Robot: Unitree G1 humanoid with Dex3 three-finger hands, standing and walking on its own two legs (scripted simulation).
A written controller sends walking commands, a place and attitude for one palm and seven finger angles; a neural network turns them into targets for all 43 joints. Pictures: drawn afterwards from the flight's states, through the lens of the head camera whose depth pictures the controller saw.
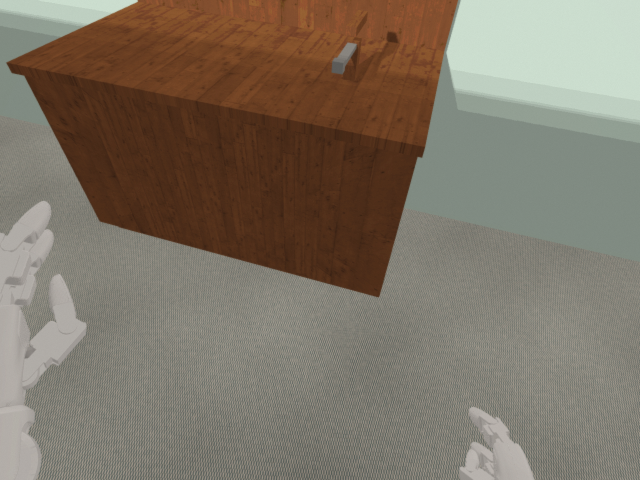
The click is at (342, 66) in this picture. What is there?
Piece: tap's lever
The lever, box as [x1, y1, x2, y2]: [331, 58, 345, 73]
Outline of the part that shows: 334,58 332,61 331,72 342,73 344,70 345,59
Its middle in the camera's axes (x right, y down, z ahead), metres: +0.04 -0.43 +0.96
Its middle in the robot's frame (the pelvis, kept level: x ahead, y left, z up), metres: +1.01 +0.03 +0.08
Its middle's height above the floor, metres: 0.85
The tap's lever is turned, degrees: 0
